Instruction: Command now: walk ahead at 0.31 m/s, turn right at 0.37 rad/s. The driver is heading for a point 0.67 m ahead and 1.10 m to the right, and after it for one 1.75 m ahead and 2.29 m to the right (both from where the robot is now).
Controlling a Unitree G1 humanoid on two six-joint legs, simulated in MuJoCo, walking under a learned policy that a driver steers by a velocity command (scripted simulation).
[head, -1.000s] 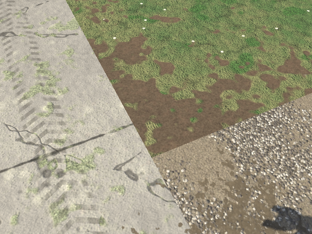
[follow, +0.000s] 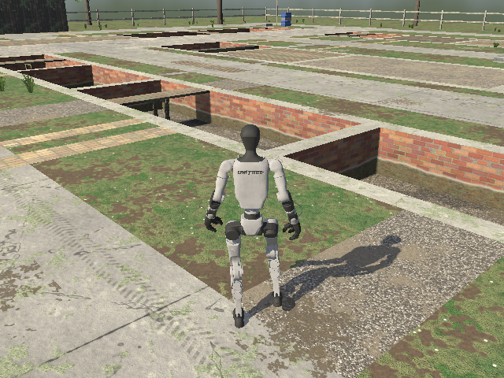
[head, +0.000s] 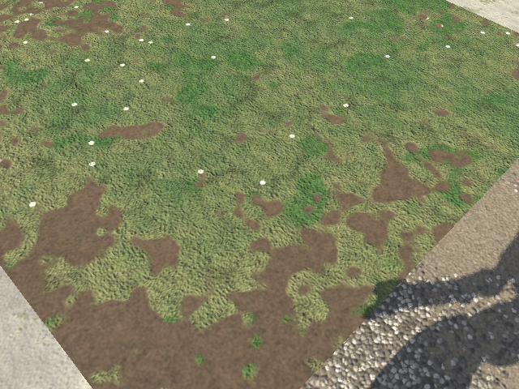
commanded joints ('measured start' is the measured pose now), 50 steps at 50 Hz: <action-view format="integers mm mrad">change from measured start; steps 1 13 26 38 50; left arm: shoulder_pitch -6 134 -70 32 -110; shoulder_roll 27 222 169 144 74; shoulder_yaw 5 74 68 80 35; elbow -60 -152 -186 -130 -200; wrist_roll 5 26 13 2 -9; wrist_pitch -12 2 67 96 56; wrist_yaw -9 -19 27 26 -33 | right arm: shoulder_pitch -105 23 -152 -220 -67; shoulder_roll -163 -135 -121 -139 -243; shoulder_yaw -37 -12 -25 -46 -92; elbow -75 -103 -140 -199 -153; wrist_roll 3 -8 12 5 37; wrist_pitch -8 48 96 78 60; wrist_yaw -21 -24 -48 -58 -37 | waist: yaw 29 80 40 68 -25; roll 126 -160 -87 170 229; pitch -28 -476 -177 -58 -15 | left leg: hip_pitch -48 -492 -297 -48 -34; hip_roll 220 -21 35 318 354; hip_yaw -5 -176 -170 -326 -155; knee -93 1111 524 41 -100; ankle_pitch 615 -517 -145 212 -227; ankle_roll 108 -108 -141 110 106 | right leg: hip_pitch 100 902 328 -6 211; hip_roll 10 -297 -36 151 48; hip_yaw -49 565 326 55 -144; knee -185 -495 -631 287 -257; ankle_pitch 200 721 14 -241 -193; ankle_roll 11 -444 -231 59 -8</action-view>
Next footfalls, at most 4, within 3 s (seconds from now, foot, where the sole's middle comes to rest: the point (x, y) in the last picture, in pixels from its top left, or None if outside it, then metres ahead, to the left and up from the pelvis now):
0.22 right None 0.26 -0.13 -0.78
0.64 left None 0.29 0.09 -0.78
1.10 right None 0.17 -0.16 -0.78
1.52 left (349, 355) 0.56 -0.25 -0.78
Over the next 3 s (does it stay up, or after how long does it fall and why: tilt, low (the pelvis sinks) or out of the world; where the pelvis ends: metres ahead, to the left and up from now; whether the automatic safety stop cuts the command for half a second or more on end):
stays up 0.57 -0.98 -0.02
